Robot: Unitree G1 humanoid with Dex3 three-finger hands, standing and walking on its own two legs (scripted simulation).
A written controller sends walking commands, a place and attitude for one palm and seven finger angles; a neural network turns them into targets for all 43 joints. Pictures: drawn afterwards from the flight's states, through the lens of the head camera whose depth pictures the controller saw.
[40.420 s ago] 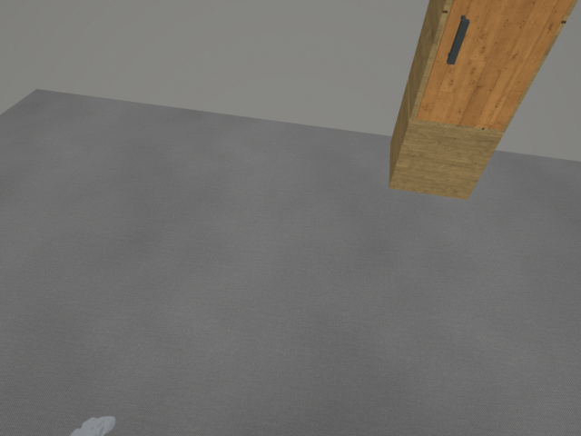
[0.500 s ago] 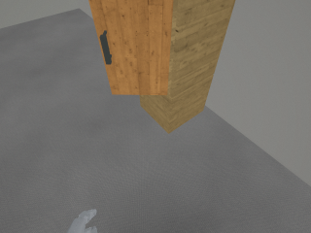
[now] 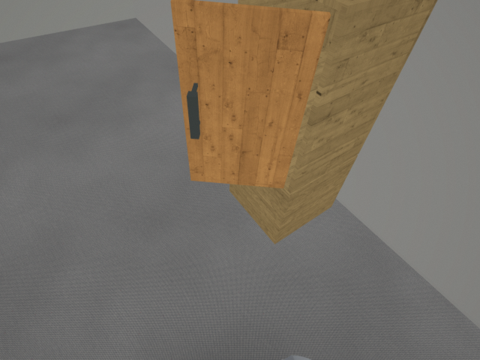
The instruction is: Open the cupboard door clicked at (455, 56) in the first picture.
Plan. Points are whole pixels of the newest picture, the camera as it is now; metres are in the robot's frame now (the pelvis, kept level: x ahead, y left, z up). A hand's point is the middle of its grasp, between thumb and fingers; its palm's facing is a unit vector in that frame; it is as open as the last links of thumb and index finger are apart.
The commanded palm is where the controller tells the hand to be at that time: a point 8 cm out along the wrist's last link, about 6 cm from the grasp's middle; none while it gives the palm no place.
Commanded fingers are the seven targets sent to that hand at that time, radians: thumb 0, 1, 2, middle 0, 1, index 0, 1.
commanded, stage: take the last steps up to it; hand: left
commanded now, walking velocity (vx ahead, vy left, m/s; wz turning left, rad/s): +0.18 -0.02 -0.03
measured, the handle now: (195, 111) +0.71 +0.19 -0.01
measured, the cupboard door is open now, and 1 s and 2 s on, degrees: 51 51 51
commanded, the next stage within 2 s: come to a stop and stand still in 0.10 s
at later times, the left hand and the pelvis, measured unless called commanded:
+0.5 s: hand (172, 324) +0.21 +0.15 -0.18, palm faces +0.00 -0.99 -0.17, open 7.4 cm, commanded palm none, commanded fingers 0.00 0.90 0.90 -0.20 -0.30 -0.20 -0.30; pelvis +0.13 -0.02 -0.01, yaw -1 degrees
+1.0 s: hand out of the picture +0.13 +0.19 -0.17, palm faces +0.01 -0.97 -0.25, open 7.4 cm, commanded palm none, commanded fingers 0.00 0.90 0.90 -0.20 -0.30 -0.20 -0.30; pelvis +0.10 +0.00 -0.01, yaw -2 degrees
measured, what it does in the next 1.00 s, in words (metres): steps on the spot: right foot, then left foot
